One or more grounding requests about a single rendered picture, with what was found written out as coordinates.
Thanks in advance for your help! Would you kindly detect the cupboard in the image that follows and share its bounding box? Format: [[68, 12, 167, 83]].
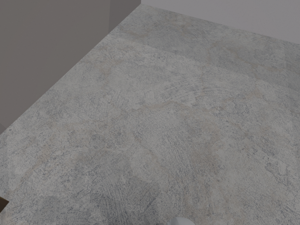
[[0, 197, 9, 213]]

